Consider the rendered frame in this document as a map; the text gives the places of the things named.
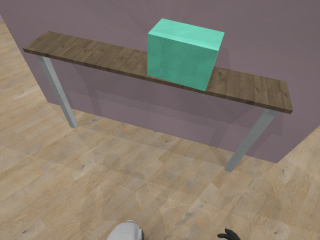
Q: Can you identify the robot left thigh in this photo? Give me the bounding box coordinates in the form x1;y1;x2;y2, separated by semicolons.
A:
106;222;142;240

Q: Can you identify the robot right hand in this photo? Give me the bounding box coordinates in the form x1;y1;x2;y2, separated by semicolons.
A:
217;228;241;240

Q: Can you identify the carton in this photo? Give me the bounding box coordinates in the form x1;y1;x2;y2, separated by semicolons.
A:
147;18;224;92

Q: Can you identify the left robot shin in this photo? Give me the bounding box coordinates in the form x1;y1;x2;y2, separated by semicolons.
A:
126;220;137;225

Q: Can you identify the table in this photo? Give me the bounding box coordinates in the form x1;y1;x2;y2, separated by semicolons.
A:
22;31;293;172

